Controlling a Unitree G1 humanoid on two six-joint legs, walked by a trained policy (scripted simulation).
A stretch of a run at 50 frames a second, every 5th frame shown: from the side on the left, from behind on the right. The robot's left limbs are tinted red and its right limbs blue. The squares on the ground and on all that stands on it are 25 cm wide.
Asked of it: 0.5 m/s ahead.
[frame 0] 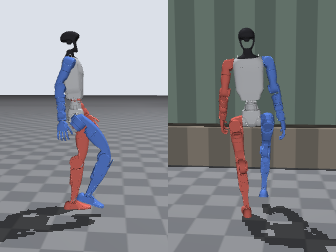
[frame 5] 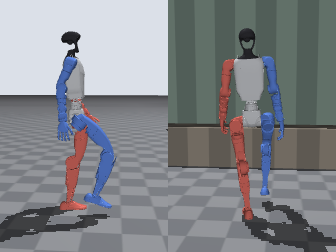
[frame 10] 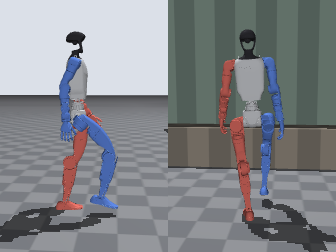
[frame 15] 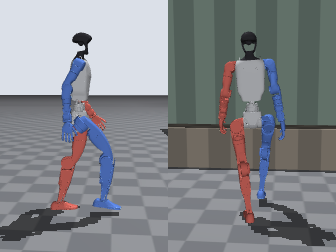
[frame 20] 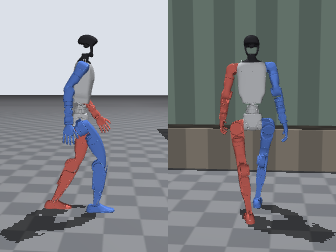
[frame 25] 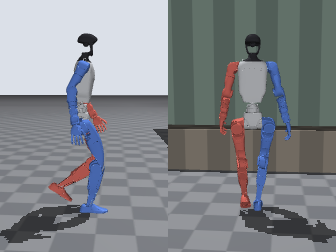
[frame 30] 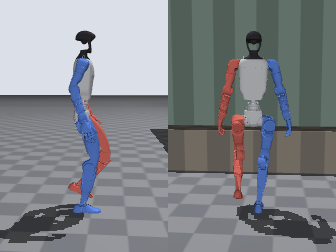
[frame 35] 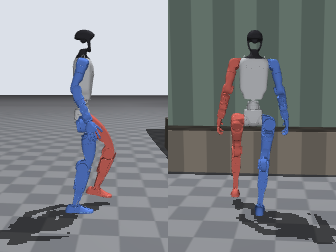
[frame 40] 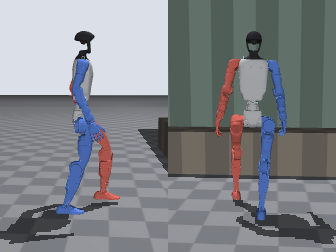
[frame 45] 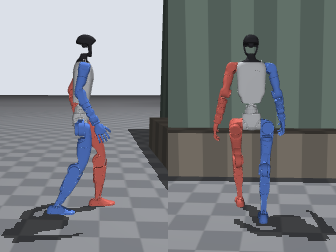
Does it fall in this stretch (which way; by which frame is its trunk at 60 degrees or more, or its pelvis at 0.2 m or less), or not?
no
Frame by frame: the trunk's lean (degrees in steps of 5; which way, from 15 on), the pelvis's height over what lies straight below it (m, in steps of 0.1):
0: 5, 0.8
5: 5, 0.8
10: 5, 0.8
15: 5, 0.8
20: 5, 0.8
25: 5, 0.8
30: 5, 0.8
35: 0, 0.8
40: 5, 0.8
45: 5, 0.8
